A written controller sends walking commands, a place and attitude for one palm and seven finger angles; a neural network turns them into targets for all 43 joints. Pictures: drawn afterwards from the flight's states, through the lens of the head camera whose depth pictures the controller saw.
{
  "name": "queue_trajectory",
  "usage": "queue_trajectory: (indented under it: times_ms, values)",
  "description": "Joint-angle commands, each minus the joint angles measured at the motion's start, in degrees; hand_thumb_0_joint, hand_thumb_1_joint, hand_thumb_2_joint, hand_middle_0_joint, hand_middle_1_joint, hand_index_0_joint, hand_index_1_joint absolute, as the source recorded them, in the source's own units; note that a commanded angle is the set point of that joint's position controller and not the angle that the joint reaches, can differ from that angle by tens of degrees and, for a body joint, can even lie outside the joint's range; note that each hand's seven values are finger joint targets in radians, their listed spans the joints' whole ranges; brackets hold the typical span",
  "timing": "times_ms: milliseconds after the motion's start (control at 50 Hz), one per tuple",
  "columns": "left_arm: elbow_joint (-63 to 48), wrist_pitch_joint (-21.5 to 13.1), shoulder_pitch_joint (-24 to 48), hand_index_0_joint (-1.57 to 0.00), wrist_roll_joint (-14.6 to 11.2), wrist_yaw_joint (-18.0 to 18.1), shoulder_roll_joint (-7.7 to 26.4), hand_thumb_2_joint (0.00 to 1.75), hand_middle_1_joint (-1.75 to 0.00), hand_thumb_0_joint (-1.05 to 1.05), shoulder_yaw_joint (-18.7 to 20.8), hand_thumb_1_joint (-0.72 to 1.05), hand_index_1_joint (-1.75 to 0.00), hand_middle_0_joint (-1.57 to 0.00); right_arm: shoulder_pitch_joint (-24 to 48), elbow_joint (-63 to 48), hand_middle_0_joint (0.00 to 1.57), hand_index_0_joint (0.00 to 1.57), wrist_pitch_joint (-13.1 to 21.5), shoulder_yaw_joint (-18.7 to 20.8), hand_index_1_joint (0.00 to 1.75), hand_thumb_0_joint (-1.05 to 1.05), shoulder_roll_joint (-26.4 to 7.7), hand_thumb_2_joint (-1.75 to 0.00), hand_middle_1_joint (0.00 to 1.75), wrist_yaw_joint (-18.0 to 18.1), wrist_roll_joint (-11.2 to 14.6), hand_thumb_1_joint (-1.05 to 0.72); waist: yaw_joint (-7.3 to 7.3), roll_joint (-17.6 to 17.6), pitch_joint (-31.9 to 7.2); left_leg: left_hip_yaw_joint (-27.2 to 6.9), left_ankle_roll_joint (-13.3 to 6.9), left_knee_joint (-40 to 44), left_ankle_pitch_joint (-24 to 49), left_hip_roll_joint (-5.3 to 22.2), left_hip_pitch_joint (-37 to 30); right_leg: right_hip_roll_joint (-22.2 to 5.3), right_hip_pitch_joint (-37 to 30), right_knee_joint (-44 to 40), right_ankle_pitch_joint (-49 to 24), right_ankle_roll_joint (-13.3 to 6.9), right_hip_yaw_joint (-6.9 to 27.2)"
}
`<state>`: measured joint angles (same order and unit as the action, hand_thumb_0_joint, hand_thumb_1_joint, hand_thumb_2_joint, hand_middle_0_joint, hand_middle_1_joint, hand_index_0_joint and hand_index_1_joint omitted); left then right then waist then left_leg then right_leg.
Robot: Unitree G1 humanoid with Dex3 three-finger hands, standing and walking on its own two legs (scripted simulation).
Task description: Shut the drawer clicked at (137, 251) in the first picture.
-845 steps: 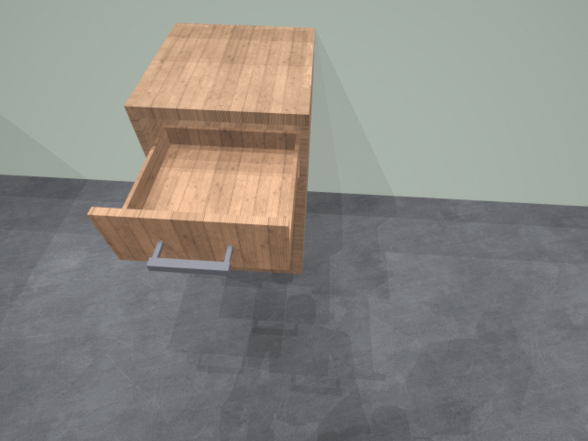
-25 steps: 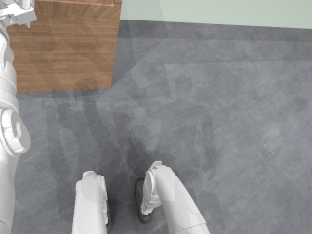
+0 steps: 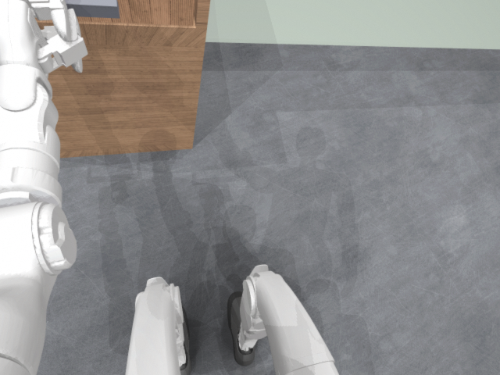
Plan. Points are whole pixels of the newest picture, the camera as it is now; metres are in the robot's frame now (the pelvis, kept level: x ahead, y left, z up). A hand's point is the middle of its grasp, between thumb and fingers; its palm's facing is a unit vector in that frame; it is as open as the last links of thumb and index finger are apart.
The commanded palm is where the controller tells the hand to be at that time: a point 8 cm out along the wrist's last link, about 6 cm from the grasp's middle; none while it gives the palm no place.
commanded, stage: pull the fist back off the drawer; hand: left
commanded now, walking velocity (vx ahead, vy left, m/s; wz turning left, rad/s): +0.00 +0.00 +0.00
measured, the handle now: out of the picture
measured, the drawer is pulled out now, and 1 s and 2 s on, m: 0.00 0.00 0.00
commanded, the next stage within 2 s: draw the hand back to the body in 0.14 s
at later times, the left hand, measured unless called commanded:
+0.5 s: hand (41, 55) +0.50 +0.20 +0.10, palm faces +0.07 -0.99 -0.08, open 3.2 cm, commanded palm +0.46 +0.23 +0.11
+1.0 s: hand out of the picture +0.35 +0.24 +0.22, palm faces +0.26 -0.92 -0.29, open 3.3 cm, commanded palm +0.31 +0.27 +0.24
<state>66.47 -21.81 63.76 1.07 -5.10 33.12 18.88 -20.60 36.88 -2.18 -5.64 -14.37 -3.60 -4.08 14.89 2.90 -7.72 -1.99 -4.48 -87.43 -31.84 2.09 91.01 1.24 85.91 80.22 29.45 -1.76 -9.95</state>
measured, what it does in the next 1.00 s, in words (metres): rises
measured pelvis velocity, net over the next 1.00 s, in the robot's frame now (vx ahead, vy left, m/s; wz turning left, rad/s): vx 0.08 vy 0.00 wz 0.08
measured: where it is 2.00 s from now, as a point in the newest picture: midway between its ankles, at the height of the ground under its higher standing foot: (211, 347)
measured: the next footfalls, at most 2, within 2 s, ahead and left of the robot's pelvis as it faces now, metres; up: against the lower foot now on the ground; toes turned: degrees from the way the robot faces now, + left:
none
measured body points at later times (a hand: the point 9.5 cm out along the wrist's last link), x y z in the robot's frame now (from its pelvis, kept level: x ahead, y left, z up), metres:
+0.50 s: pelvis +0.05 -0.01 +0.07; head +0.22 +0.02 +0.49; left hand +0.49 +0.25 +0.10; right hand +0.12 -0.25 -0.06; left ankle +0.05 +0.07 -0.56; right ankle +0.06 -0.11 -0.56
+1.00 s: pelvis +0.08 +0.00 +0.16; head +0.11 +0.00 +0.61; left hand +0.33 +0.28 +0.23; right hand +0.27 -0.21 +0.07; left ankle +0.05 +0.07 -0.56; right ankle +0.07 -0.11 -0.56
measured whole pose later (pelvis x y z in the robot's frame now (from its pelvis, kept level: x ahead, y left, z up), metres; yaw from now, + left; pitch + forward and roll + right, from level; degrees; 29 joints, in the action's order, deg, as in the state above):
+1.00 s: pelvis +0.08 +0.00 +0.16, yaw +5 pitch +7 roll -2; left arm 2.4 -2.6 -7.4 -4.1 5.6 18.6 5.6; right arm -12.8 27.4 -4.2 -3.4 -13.1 4.5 3.4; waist 0.0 2.9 -5.0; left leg 2.5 -3.7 -42.2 -23.3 -1.1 26.1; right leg 0.6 24.2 39.1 22.0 -0.6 -3.8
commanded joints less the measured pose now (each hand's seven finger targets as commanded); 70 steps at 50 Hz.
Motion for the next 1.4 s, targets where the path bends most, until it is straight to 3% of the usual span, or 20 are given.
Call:
queue_trajectory:
  times_ms: [0, 160, 220, 280, 340, 380, 460, 540, 600, 720, 740, 760, 780, 800, 860, 920, 1020, 1100, 1240, 1380]
  values:
    - [-14.25, -5.15, 23.42, -1.4, -1.39, 1.0, 9.29, 0.9, -1.6, 0.0, 3.19, 0.9, -1.6, -1.4, -11.11, -1.98, 0.2, 0.2, -0.44, 5.14, 0.3, 0.0, -13.17, -0.9, 0.3, 0.68, 0.27, -0.9, 0.6, 15.19, -34.53, -10.27, 3.45, 13.85, 13.32, 1.64, -38.95, 1.36, -9.37, -8.28, -6.64, -0.48, 5.32]
    - [-15.24, -8.17, 18.94, -1.4, -2.05, 0.95, 9.15, 0.9, -1.6, 0.0, 4.94, 0.9, -1.6, -1.4, -10.12, -2.88, 0.2, 0.2, -1.96, 5.63, 0.3, 0.0, -11.64, -0.9, 0.3, 0.63, 0.67, -0.9, 0.01, 9.15, -34.0, -5.12, 2.14, 10.88, 20.95, 0.6, -33.06, 1.65, -18.91, -9.5, -12.52, 0.16, 7.34]
    - [-15.86, -9.05, 16.59, -1.4, -2.43, 0.18, 9.57, 0.9, -1.6, 0.0, 5.89, 0.9, -1.6, -1.4, -9.65, -3.27, 0.2, 0.2, -2.63, 5.85, 0.3, 0.0, -11.43, -0.9, 0.3, 0.62, 0.72, -0.9, -1.08, 10.09, -36.36, -4.44, 2.29, 10.2, 24.52, 0.37, -33.98, 1.52, -20.67, -8.66, -16.24, 0.16, 7.59]
    - [-28.51, -9.07, 6.44, -1.4, -4.21, -1.0, 12.2, 0.9, -1.6, 0.0, 8.51, 0.9, -1.6, -1.4, -8.34, -6.96, 0.2, 0.2, -3.46, 6.64, 0.3, 0.0, -11.35, -0.9, 0.3, 0.39, 1.86, -0.9, -6.65, 13.81, -46.97, -3.72, 3.15, 13.96, 32.3, -0.03, -43.43, 1.42, -30.33, -9.97, -23.55, -0.18, 8.23]
    - [-42.39, -5.79, -5.68, -1.4, -7.13, -2.3, 7.05, 0.9, -1.6, 0.0, 5.1, 0.9, -1.6, -1.4, -6.7, -9.72, 0.2, 0.2, -3.66, 7.56, 0.3, 0.0, -10.53, -0.9, 0.3, -0.04, 3.83, -0.9, -8.77, 14.07, -51.6, -3.81, 3.82, 18.37, 40.17, 0.06, -53.63, 1.47, -36.83, -14.12, -28.79, 0.18, 7.63]
    - [-46.48, -2.1, -14.03, -1.4, -9.39, -3.16, 2.58, 0.9, -1.6, 0.0, 2.3, 0.9, -1.6, -1.4, -5.83, -10.51, 0.2, 0.2, -3.21, 7.8, 0.3, 0.0, -10.08, -0.9, 0.3, 0.31, 5.02, -0.9, -8.4, 9.56, -48.38, -3.41, 3.19, 20.82, 41.07, 0.01, -54.38, 1.52, -40.64, -17.39, -31.49, 0.55, 7.48]
    - [-48.91, 2.9, -23.25, -1.4, -12.98, -3.11, -3.73, 0.9, -1.6, 0.0, -1.16, 0.9, -1.6, -1.4, -3.33, -10.34, 0.2, 0.2, -1.35, 7.8, 0.3, 0.0, -9.41, -0.9, 0.3, 2.25, 6.89, -0.9, -6.83, -1.02, -33.15, -1.11, 1.85, 26.16, 29.59, -0.62, -47.93, 1.36, -45.85, -23.92, -29.55, 1.81, 7.73]
    - [-48.51, 1.26, -26.85, -1.4, -13.32, -1.4, -7.28, 0.9, -1.6, 0.0, -3.81, 0.9, -1.6, -1.4, -2.06, -9.1, 0.2, 0.2, 0.69, 7.61, 0.3, 0.0, -9.0, -0.9, 0.3, 3.42, 6.62, -0.9, -6.98, 0.15, -23.34, -0.08, 2.4, 29.78, 25.83, -0.86, -50.59, 1.27, -44.37, -26.96, -24.29, 1.54, 7.39]
    - [-52.55, -0.98, -31.77, -1.4, -12.63, -2.26, -9.31, 0.9, -1.6, 0.0, -7.17, 0.9, -1.6, -1.4, -0.84, -9.93, 0.2, 0.2, 1.66, 7.64, 0.3, 0.0, -8.52, -0.9, 0.3, 3.34, 6.56, -0.9, -8.53, 5.97, -21.42, -0.41, 3.06, 32.38, 32.12, -0.81, -58.84, 1.24, -44.89, -28.44, -25.72, 0.66, 6.79]
    - [-59.88, 0.67, -45.19, -1.4, -14.6, -4.62, -6.88, 0.9, -1.6, 0.0, -4.8, 0.9, -1.6, -1.4, 3.47, -14.19, 0.2, 0.2, 2.25, 7.34, 0.3, 0.0, -8.26, -0.9, 0.3, 3.94, 7.19, -0.9, -11.82, 4.36, -19.05, -0.64, 3.41, 37.81, 35.78, -0.65, -63.49, 0.7, -53.25, -31.87, -28.13, 0.59, 6.4]
    - [-61.46, 5.13, -49.4, -1.4, -7.76, 1.27, -2.23, 0.9, -1.6, 0.0, -5.57, 0.9, -1.6, -1.4, 6.65, -15.25, 0.2, 0.2, -0.07, 7.67, 0.3, 0.0, -7.01, -0.9, 0.3, 5.04, 7.27, -0.9, -15.34, 3.7, -22.25, -0.28, 3.74, 41.64, 36.55, -0.46, -67.71, -0.81, -58.34, -35.11, -27.5, -0.43, 8.92]
    - [-66.1, 7.6, -51.05, -1.4, -7.54, 4.19, -6.16, 0.9, -1.6, 0.0, -7.87, 0.9, -1.6, -1.4, 7.32, -17.48, 0.2, 0.2, -0.63, 7.28, 0.3, 0.0, -5.95, -0.9, 0.3, 5.72, 7.28, -0.9, -13.84, 4.08, -19.22, -0.01, 3.9, 43.34, 35.14, -0.41, -68.57, -1.09, -59.18, -36.62, -27.23, -0.24, 8.52]
    - [-67.91, 9.33, -53.49, -1.4, -7.74, 5.75, -5.74, 0.9, -1.6, 0.0, -7.14, 0.9, -1.6, -1.4, 7.87, -18.17, 0.2, 0.2, -0.69, 7.21, 0.3, 0.0, -6.13, -0.9, 0.3, 6.28, 7.36, -0.9, -13.91, 1.2, -16.85, -0.27, 3.68, 44.2, 33.3, -0.29, -67.69, -0.95, -59.74, -37.72, -26.67, -0.15, 8.5]
    - [-69.07, 10.81, -54.74, -1.4, -7.09, 6.93, -7.02, 0.9, -1.6, 0.0, -8.59, 0.9, -1.6, -1.4, 8.83, -18.41, 0.2, 0.2, -0.99, 6.81, 0.3, 0.0, -5.93, -0.9, 0.3, 6.74, 7.48, -0.9, -13.63, 2.74, -14.99, 0.18, 3.64, 45.56, 32.39, -0.24, -68.54, -1.15, -60.66, -38.69, -26.32, -0.08, 8.67]
    - [-74.52, 13.45, -54.94, -1.4, -6.05, 10.6, -4.78, 0.9, -1.6, 0.0, -7.5, 0.9, -1.6, -1.4, 10.84, -18.66, 0.2, 0.2, -0.79, 6.05, 0.3, 0.0, -5.86, -0.9, 0.3, 8.27, 7.3, -0.9, -13.52, 1.15, -11.1, -0.51, 3.3, 49.37, 28.14, 0.24, -70.38, -1.53, -63.61, -42.11, -24.23, -0.2, 8.39]
    - [-79.45, 15.15, -55.9, -1.4, -5.44, 12.35, -5.06, 0.9, -1.6, 0.0, -8.21, 0.9, -1.6, -1.4, 11.91, -18.1, 0.2, 0.2, 0.72, 5.5, 0.3, 0.0, -5.75, -0.9, 0.3, 9.19, 7.22, -0.9, -13.67, 1.52, -10.29, -1.24, 3.21, 52.73, 29.62, 0.61, -75.93, -1.5, -66.01, -45.25, -24.03, -0.23, 8.34]
    - [-84.34, 17.39, -66.23, -1.4, -5.43, 12.57, -7.85, 0.9, -1.6, 0.0, -9.82, 0.9, -1.6, -1.4, 13.05, -16.82, 0.2, 0.2, 3.31, 4.75, 0.3, 0.0, -5.46, -0.9, 0.3, 8.89, 6.89, -0.9, -14.68, 2.08, -4.94, -2.24, 3.94, 57.54, 34.54, 1.23, -81.78, -1.46, -69.79, -50.07, -25.19, -0.13, 7.86]
    - [-86.36, 18.01, -75.12, -1.4, -5.89, 12.06, -7.22, 0.9, -1.6, 0.0, -6.71, 0.9, -1.6, -1.4, 14.46, -15.95, 0.2, 0.2, 4.29, 4.62, 0.3, 0.0, -5.3, -0.9, 0.3, 8.27, 6.45, -0.9, -15.82, -2.29, 0.02, -1.23, 3.57, 60.92, 32.07, 0.99, -81.55, -1.4, -74.0, -53.45, -25.75, -0.16, 7.74]
    - [-100.79, 16.51, -81.75, -1.4, -6.07, 11.88, -3.74, 0.9, -1.6, 0.0, -0.25, 0.9, -1.6, -1.4, 15.76, -15.2, 0.2, 0.2, 6.89, 4.74, 0.3, 0.0, -4.29, -0.9, 0.3, 7.39, 5.7, -0.9, -17.12, 2.87, 0.61, -0.25, 3.67, 63.46, 35.3, 0.65, -84.77, -1.64, -78.54, -56.44, -28.49, -0.21, 8.17]
    - [-106.83, 15.23, -91.03, -1.4, -6.27, 11.98, -3.05, 0.9, -1.6, 0.0, 3.71, 0.9, -1.6, -1.4, 16.06, -13.97, 0.2, 0.2, 9.88, 5.57, 0.3, 0.0, -4.22, -0.9, 0.3, 6.83, 5.53, -0.9, -17.79, 0.78, 4.04, 0.57, 3.39, 64.08, 32.12, 0.41, -84.2, -1.18, -78.88, -58.41, -28.08, -0.17, 8.65]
